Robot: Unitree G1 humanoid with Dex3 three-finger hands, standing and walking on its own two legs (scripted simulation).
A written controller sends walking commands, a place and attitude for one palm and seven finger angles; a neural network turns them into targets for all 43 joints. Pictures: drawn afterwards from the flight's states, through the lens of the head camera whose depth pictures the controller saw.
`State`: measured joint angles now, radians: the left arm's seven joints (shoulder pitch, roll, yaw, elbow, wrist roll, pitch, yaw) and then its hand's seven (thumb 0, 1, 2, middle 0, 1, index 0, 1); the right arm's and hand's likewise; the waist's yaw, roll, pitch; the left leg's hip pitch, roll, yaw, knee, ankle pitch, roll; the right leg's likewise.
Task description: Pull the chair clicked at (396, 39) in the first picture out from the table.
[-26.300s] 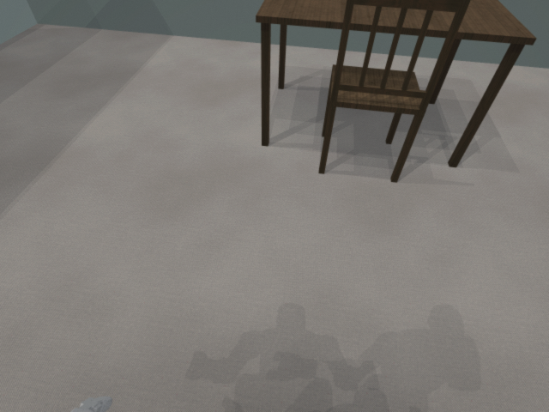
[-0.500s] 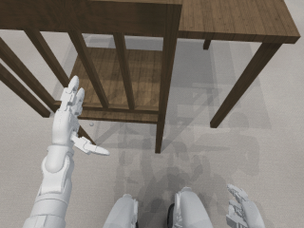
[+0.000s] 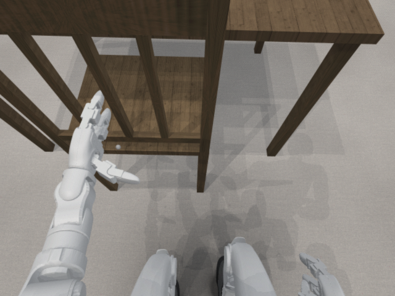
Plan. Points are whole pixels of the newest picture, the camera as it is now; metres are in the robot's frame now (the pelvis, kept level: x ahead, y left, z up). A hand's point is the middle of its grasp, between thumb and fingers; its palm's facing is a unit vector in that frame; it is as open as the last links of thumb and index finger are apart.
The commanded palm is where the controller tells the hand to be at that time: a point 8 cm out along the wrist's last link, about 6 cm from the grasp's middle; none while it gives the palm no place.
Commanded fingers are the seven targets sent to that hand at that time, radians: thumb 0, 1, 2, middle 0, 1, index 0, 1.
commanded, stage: push the fingers through the gap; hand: left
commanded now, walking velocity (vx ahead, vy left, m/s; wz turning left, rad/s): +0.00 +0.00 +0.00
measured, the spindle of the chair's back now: (111, 96) +0.50 +0.18 +0.04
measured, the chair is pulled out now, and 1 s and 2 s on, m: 0.00 0.00 0.00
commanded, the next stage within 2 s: hook a spindle and tug to test in 1.12 s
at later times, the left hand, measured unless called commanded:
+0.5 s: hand (120, 121) +0.45 +0.16 +0.03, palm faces -0.01 -1.00 -0.06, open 16.9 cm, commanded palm +0.43 +0.21 +0.02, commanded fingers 0.00 -0.50 0.30 -0.06 -0.08 -0.06 -0.08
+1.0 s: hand (123, 114) +0.47 +0.16 +0.02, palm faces +0.00 -1.00 -0.05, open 16.9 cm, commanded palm +0.45 +0.21 +0.02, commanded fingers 0.00 -0.50 0.30 -0.06 -0.08 -0.06 -0.08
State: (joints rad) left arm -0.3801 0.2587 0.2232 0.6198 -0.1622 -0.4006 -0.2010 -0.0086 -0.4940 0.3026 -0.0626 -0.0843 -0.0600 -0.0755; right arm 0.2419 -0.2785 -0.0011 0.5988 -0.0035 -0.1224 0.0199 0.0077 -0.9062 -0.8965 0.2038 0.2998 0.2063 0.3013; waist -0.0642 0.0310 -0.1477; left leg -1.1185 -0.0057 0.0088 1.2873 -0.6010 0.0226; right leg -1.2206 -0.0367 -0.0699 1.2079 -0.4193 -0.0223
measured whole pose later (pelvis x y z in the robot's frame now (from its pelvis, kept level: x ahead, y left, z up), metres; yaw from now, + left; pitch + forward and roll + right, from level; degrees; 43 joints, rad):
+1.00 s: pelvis +0.00 +0.00 +0.00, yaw -1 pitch +27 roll -1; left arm -0.69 0.34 0.34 0.97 -0.09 -0.50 -0.17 -0.01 -0.49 0.30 -0.06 -0.08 -0.06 -0.08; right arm 0.31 -0.28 0.00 0.63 -0.03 -0.04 0.06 0.00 -0.91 -0.90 0.20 0.30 0.21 0.30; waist -0.13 0.03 -0.15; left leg -1.16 0.01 0.01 1.29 -0.60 0.02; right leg -1.26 -0.02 -0.07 1.19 -0.40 -0.02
